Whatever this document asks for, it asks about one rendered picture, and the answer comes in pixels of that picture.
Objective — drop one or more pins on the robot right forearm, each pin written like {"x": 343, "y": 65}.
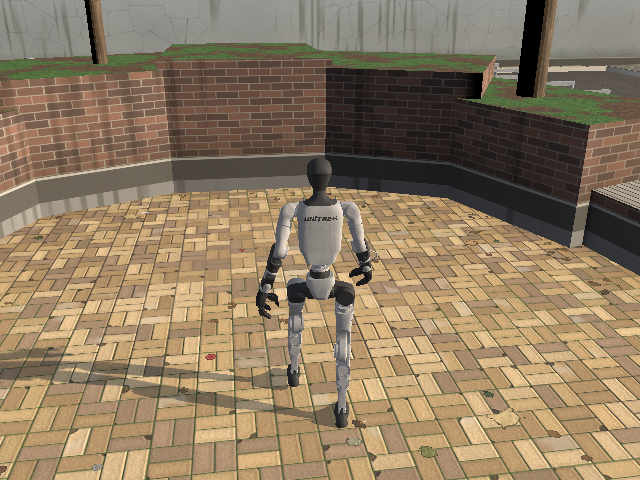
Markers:
{"x": 364, "y": 259}

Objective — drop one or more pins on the right robot hand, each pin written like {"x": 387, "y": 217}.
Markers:
{"x": 358, "y": 271}

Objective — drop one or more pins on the left robot hand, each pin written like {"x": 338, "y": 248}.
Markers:
{"x": 260, "y": 302}

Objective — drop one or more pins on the robot right upper arm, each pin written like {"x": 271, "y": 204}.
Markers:
{"x": 351, "y": 211}

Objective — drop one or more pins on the robot left upper arm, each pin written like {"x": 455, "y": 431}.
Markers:
{"x": 287, "y": 212}

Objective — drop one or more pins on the robot left forearm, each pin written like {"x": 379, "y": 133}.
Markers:
{"x": 271, "y": 271}

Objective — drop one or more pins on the robot right thigh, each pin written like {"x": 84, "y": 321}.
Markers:
{"x": 344, "y": 310}

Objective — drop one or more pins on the humanoid robot torso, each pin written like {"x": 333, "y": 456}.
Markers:
{"x": 320, "y": 235}

